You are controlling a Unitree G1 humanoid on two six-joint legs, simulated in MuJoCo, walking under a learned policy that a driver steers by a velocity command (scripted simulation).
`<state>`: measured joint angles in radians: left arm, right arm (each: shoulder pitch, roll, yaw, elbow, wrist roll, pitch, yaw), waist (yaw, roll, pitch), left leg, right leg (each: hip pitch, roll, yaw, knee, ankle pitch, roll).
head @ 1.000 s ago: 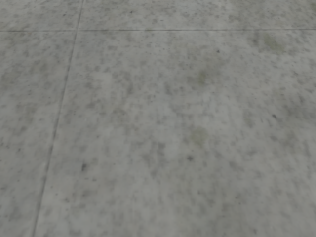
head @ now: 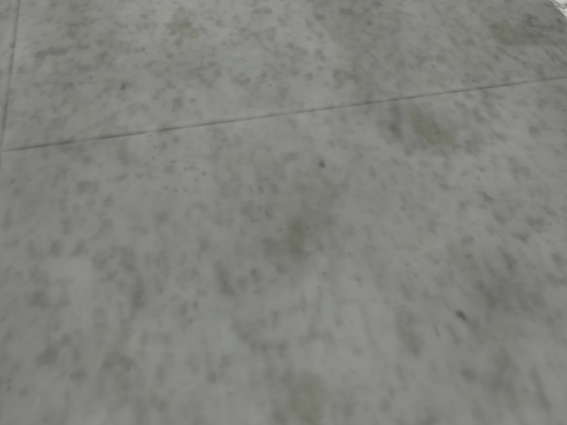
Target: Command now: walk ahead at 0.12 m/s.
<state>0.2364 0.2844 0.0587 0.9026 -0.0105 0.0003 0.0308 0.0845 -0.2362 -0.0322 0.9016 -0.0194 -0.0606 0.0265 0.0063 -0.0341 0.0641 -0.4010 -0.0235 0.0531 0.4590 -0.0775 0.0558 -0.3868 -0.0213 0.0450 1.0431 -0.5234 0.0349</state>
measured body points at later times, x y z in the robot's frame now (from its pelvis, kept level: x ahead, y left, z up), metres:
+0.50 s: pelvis +0.08 -0.02 +0.01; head +0.10 -0.03 +0.46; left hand +0.15 +0.23 -0.13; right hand +0.18 -0.28 -0.13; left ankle +0.10 +0.09 -0.73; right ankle +0.07 -0.15 -0.73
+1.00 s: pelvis +0.13 -0.02 -0.01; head +0.13 -0.01 +0.44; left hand +0.13 +0.24 -0.16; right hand +0.18 -0.28 -0.15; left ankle +0.10 +0.09 -0.73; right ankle +0.07 -0.15 -0.73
